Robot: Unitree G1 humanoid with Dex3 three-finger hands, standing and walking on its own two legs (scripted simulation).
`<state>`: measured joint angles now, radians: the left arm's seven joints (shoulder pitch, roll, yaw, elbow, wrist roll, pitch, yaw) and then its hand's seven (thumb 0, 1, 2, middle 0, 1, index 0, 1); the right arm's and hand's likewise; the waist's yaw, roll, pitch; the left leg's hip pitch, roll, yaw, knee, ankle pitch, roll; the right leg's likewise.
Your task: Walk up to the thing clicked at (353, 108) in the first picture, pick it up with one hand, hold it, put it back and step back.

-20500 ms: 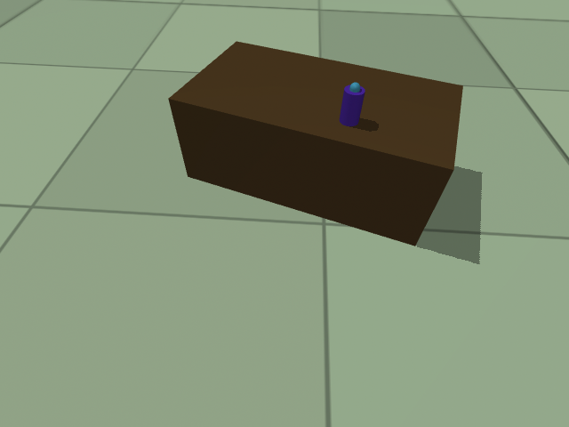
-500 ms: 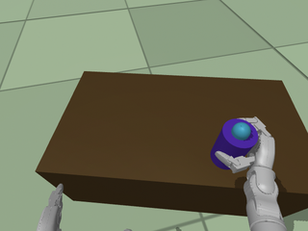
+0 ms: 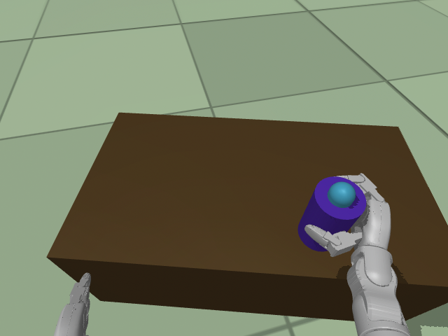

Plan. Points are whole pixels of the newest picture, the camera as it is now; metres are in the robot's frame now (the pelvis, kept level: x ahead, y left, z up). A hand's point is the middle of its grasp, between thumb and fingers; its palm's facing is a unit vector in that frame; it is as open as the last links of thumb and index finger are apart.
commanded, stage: hold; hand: right
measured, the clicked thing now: (330, 212) +0.33 -0.16 +0.06
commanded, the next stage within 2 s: none
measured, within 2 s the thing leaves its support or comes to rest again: neither
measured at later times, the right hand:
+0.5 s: hand (334, 217) +0.33 -0.17 +0.05, palm faces +0.23 +0.97 +0.01, open 11.1 cm
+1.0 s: hand (336, 218) +0.33 -0.17 +0.05, palm faces +0.23 +0.97 +0.02, open 11.1 cm
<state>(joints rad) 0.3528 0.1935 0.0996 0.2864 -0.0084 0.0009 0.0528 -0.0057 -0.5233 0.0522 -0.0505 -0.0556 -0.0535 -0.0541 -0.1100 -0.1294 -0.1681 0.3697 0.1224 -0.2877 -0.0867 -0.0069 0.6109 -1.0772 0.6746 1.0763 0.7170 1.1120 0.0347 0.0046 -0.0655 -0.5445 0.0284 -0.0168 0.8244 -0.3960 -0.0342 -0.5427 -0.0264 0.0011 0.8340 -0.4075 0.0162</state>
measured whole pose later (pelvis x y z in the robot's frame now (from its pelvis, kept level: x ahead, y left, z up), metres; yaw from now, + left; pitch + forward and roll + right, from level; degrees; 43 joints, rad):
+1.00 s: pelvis -0.01 +0.00 +0.00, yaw +0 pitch +6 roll +0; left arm 0.33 0.19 0.10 0.33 -0.01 -0.02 0.06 -0.01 -0.53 0.05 -0.06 -0.06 -0.06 -0.06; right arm -0.12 -0.14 -0.18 0.42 0.13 -0.32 -0.07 -0.01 0.61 -1.08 0.67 1.08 0.72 1.11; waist 0.04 0.01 -0.05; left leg -0.53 0.03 -0.02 0.81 -0.38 -0.03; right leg -0.53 -0.03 0.00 0.81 -0.39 0.02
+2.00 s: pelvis -0.01 +0.00 +0.00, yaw +0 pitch +6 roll +0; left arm 0.34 0.20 0.10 0.32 0.00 -0.03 0.05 -0.01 -0.53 0.05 -0.06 -0.06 -0.06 -0.06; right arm -0.11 -0.14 -0.18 0.43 0.13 -0.33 -0.08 -0.01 0.61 -1.08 0.67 1.08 0.72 1.11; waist 0.04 0.01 -0.05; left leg -0.54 0.03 -0.02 0.81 -0.38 -0.03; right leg -0.53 -0.03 0.00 0.82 -0.39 0.02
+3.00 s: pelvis -0.02 -0.01 -0.06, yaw +1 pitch +20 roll +2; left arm 0.39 0.24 0.09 0.03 0.08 -0.04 -0.01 -0.01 -0.51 0.05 -0.06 -0.06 -0.07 -0.05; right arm -0.58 -0.35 -0.46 1.04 0.05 -0.55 -0.04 -0.01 0.61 -1.08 0.67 1.07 0.72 1.11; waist 0.19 0.04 -0.12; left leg -1.01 0.00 -0.01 1.13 -0.47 -0.04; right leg -1.03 -0.05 0.02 1.19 -0.51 0.01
